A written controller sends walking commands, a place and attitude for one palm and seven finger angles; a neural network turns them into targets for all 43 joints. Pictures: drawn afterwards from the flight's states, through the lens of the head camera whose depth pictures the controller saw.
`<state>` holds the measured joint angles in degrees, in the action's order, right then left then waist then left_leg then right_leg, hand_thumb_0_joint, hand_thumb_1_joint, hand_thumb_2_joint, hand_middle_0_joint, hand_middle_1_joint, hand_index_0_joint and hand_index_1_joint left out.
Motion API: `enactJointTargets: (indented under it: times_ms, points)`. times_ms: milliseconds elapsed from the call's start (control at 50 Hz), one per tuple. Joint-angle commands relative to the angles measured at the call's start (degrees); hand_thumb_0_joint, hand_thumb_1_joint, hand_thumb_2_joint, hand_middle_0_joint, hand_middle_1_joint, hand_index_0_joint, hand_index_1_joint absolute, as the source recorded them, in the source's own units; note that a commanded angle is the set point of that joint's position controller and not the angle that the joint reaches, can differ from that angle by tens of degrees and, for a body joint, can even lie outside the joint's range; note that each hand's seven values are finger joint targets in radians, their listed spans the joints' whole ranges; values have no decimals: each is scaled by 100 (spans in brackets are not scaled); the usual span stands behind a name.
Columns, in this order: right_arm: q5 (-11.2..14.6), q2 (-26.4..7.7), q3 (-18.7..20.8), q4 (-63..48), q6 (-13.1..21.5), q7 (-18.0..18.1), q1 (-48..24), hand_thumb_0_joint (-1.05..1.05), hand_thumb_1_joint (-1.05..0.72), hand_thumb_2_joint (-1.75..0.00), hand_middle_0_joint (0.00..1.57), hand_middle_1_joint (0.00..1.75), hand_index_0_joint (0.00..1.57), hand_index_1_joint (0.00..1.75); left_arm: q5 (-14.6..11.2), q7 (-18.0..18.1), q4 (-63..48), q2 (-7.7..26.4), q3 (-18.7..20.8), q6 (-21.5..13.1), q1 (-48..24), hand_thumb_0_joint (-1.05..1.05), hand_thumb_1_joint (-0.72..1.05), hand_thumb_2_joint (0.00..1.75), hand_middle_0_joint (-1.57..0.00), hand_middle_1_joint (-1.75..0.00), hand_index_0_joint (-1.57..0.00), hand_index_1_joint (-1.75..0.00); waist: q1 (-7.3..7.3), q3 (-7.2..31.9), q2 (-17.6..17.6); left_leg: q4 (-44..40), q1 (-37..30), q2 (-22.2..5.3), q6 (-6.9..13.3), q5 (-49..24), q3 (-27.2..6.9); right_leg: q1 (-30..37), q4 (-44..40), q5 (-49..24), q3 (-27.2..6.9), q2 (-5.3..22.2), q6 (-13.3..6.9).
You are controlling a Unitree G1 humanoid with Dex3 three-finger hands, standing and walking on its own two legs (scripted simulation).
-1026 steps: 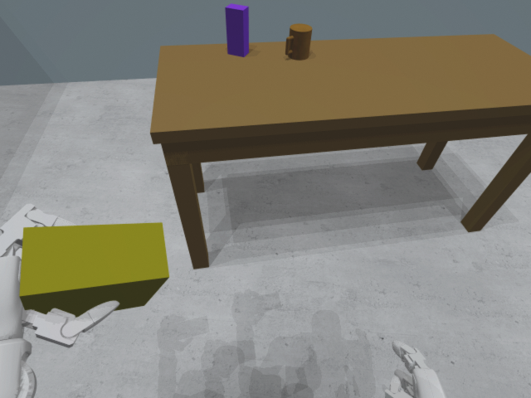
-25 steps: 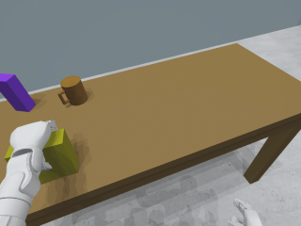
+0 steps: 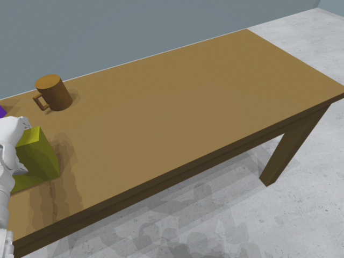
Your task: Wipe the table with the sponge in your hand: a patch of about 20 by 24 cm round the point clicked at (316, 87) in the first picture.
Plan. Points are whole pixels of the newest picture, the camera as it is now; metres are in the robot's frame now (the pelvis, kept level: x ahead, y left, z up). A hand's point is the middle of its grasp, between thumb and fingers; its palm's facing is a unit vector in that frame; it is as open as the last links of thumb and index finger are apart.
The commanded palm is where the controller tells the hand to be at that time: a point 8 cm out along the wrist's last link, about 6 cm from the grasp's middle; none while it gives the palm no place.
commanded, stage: wipe forward along the first lane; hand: left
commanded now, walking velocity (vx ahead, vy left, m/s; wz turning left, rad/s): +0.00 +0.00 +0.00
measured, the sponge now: (23, 166) +0.32 +0.40 +0.03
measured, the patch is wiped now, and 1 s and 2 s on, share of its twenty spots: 0.35 0.45 0.55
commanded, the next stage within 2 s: slide across to the middle lane in 0.64 s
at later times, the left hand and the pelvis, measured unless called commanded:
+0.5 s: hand (10, 131) +0.38 +0.43 +0.09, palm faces -0.16 -0.01 -0.99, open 10.5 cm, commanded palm +0.38 +0.44 +0.12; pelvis +0.01 +0.02 -0.01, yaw -1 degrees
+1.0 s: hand (12, 119) +0.43 +0.46 +0.09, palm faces -0.11 +0.02 -0.99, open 10.5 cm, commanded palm +0.42 +0.42 +0.14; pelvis +0.04 +0.07 +0.01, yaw +0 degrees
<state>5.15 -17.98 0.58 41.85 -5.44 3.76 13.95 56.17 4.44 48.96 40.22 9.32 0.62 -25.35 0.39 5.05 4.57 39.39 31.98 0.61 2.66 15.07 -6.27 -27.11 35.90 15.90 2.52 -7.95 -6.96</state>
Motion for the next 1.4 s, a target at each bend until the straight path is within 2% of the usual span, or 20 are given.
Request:
enactJointTargets:
  times_ms: [0,60,260,380,420,560,680,720,760,840,860,880,900,920,1060,1140,1280,1320,1360,1380]
  points:
    - [4,-761,237,-692,215,58,-212,0,-90,-90,20,30,20,30,302,300,-233,2269,458,138,-1712,0,10,130,-120,-160,-120,-160,-101,903,-406,-127,436,294,207,358,264,891,-979,-57,-1293,718,404]
    - [10,-784,219,-705,239,61,-180,0,-90,-90,20,30,20,30,307,287,-131,2546,587,86,-1960,0,10,130,-120,-160,-120,-160,-124,913,-277,-45,618,253,184,462,232,861,-1003,128,-1492,751,375]
    - [27,-848,201,-640,205,32,123,0,-90,-90,20,30,20,30,402,199,315,2921,632,5,-2423,0,10,130,-120,-160,-120,-160,-199,1250,-155,121,816,211,193,280,229,943,-778,-446,-1375,720,375]
    - [24,-890,201,-596,166,25,289,0,-90,-90,20,30,20,30,473,114,508,3039,617,-52,-2520,0,10,130,-120,-160,-120,-160,-250,1398,-170,146,772,202,212,108,285,975,-675,-887,-1203,690,418]
    - [30,-870,187,-629,157,23,303,0,-90,-90,20,30,20,30,530,100,512,2819,385,-50,-2593,0,10,130,-120,-160,-120,-160,-285,1263,-59,83,656,214,224,143,298,723,-710,-706,-1031,631,401]
    - [9,-894,223,-615,74,2,426,0,-90,-90,20,30,20,30,495,88,487,2900,522,-158,-2707,0,10,130,-120,-160,-120,-160,-281,1511,-131,39,404,190,238,-262,318,734,-634,-1239,-811,567,381]
    - [11,-877,245,-594,32,-1,502,0,-90,-90,20,30,20,30,602,142,495,2430,79,-117,-3027,0,10,130,-120,-160,-120,-160,-441,1386,-110,-138,-98,162,246,-335,268,189,-702,-839,-512,455,391]
    - [-3,-864,265,-618,13,-16,536,0,-90,-90,20,30,20,30,596,175,538,2381,130,-109,-2845,0,10,130,-120,-160,-120,-160,-352,1504,-158,-167,-170,169,235,-441,250,230,-698,-858,-464,436,371]
    - [1,-780,270,-679,25,-20,439,0,-90,-90,20,30,20,30,530,155,156,2015,-84,-162,-2991,0,10,130,-120,-160,-120,-160,-342,1713,62,-232,-598,125,219,-782,200,198,-694,-1034,-416,441,333]
    - [9,-734,297,-673,16,-26,398,0,-90,-90,20,30,20,30,352,247,-126,1590,-313,-135,-3100,0,10,130,-120,-160,-120,-160,-380,1623,-23,-398,-1045,71,183,-759,42,-30,-810,-653,-291,395,344]
    - [14,-732,284,-675,32,-19,342,0,-90,-90,20,30,20,30,289,251,-233,1712,-141,-152,-3164,0,10,130,-120,-160,-120,-160,-299,1698,89,-466,-1215,21,160,-902,-47,-67,-803,-662,-265,398,301]
    - [15,-707,293,-652,39,-13,344,0,-90,-90,20,30,20,30,230,280,-288,1378,-435,-136,-3315,0,10,130,-120,-160,-120,-160,-417,1620,-10,-500,-1329,28,152,-826,-82,-147,-828,-541,-242,384,341]
    - [12,-711,308,-619,50,-13,332,0,-90,-90,20,30,20,30,185,331,-373,1407,-350,-114,-3360,0,10,130,-120,-160,-120,-160,-366,1603,57,-570,-1458,-1,111,-773,-163,-213,-840,-464,-206,380,323]
    - [14,-676,308,-653,81,-18,259,0,-90,-90,20,30,20,30,134,359,-653,1082,-624,-110,-3560,0,10,130,-120,-160,-120,-160,-406,1632,211,-622,-1666,-8,68,-779,-231,-310,-837,-443,-177,384,324]
    - [7,-649,269,-563,150,-41,-4,0,-90,-90,20,30,20,30,-22,398,-788,513,-928,351,-3732,0,10,130,-120,-160,-120,-160,-331,1546,258,-1015,-2310,-138,-233,-801,-662,-489,-857,-448,-86,406,272]
    - [-31,-597,270,-555,157,-100,-44,0,-90,-90,20,30,20,30,62,360,-885,-38,-1439,661,-3919,0,10,130,-120,-160,-120,-160,-368,1554,366,-1052,-2591,-157,-377,-911,-845,-564,-825,-455,-65,417,282]
    - [-66,-568,241,-582,103,-127,-166,0,-90,-90,20,30,20,30,-116,280,-1079,-359,-1553,943,-3876,0,10,130,-120,-160,-120,-160,-330,1807,5,-978,-2800,-124,-421,-1673,-767,-160,-928,-781,-63,439,286]
    - [-58,-583,209,-569,62,-134,-212,0,-90,-90,20,30,20,30,-41,262,-976,-286,-1542,1046,-4015,0,10,130,-120,-160,-120,-160,-355,1646,-58,-1017,-2692,-120,-420,-1577,-757,-154,-956,-766,-57,449,286]
    - [-105,-610,200,-570,48,-145,-239,0,-90,-90,20,30,20,30,114,335,-1050,-25,-1283,1095,-4051,0,10,130,-120,-160,-120,-160,-217,1780,144,-1015,-2791,-141,-487,-1977,-797,-155,-887,-823,-56,434,235]
    - [-109,-556,212,-597,47,-166,-240,0,-90,-90,20,30,20,30,114,344,-1089,-344,-1535,1132,-3996,0,10,130,-120,-160,-120,-160,-253,1883,154,-943,-2918,-140,-507,-2312,-782,-134,-872,-875,-29,436,249]
